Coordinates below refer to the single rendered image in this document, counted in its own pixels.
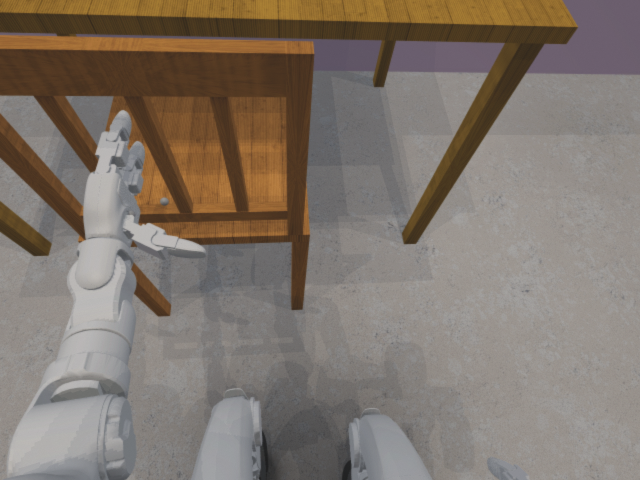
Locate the robot left thigh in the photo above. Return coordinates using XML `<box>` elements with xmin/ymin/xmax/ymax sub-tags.
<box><xmin>191</xmin><ymin>396</ymin><xmax>262</xmax><ymax>480</ymax></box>

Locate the chair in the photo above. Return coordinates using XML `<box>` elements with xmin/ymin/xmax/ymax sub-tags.
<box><xmin>0</xmin><ymin>35</ymin><xmax>314</xmax><ymax>317</ymax></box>

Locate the robot left forearm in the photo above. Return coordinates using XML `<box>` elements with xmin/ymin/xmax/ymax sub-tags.
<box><xmin>6</xmin><ymin>237</ymin><xmax>137</xmax><ymax>478</ymax></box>

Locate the left robot hand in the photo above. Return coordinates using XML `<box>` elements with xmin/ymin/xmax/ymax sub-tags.
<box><xmin>83</xmin><ymin>110</ymin><xmax>206</xmax><ymax>260</ymax></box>

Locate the table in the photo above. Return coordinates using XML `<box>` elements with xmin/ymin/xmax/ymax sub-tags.
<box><xmin>0</xmin><ymin>0</ymin><xmax>578</xmax><ymax>256</ymax></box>

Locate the right robot hand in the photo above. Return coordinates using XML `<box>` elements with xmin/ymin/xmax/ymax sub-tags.
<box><xmin>487</xmin><ymin>457</ymin><xmax>529</xmax><ymax>480</ymax></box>

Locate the robot thigh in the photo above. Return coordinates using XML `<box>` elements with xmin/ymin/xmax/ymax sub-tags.
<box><xmin>191</xmin><ymin>396</ymin><xmax>262</xmax><ymax>480</ymax></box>
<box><xmin>349</xmin><ymin>414</ymin><xmax>432</xmax><ymax>480</ymax></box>

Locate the left robot upper arm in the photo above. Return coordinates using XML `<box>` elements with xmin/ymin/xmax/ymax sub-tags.
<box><xmin>3</xmin><ymin>394</ymin><xmax>137</xmax><ymax>480</ymax></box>

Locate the robot right thigh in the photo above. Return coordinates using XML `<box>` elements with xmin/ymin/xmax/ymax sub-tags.
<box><xmin>349</xmin><ymin>414</ymin><xmax>432</xmax><ymax>480</ymax></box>

